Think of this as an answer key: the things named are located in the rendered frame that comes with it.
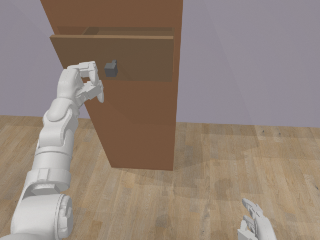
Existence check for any handle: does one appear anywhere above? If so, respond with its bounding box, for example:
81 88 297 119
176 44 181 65
104 60 118 78

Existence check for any robot left hand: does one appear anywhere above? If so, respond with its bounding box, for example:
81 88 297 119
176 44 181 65
57 61 104 109

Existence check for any left robot forearm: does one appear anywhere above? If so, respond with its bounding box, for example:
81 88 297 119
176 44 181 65
10 98 80 235

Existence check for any left robot upper arm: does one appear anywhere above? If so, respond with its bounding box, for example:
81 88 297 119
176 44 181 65
0 194 74 240

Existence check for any robot right hand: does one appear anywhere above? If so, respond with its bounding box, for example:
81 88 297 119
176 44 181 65
237 198 277 240

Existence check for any cabinet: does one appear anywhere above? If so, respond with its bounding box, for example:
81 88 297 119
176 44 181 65
40 0 184 171

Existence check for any drawer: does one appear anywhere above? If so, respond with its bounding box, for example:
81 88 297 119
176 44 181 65
50 27 175 82

